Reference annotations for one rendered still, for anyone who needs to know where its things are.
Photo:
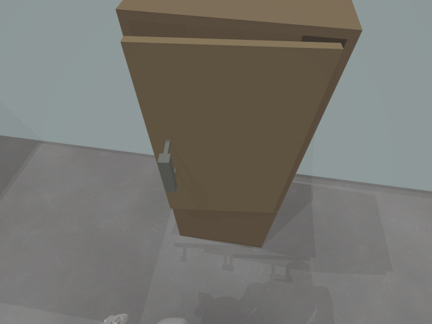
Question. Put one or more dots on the handle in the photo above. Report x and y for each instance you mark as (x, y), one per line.
(168, 172)

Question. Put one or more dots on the cupboard door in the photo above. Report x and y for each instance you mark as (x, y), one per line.
(236, 111)

